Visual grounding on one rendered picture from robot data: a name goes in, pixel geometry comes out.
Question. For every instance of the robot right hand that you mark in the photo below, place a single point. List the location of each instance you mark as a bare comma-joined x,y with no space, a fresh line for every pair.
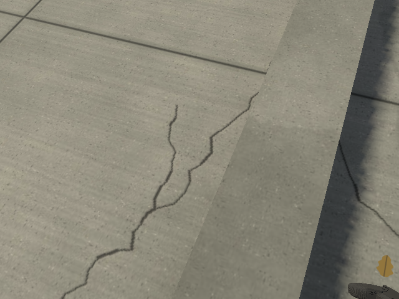
369,291

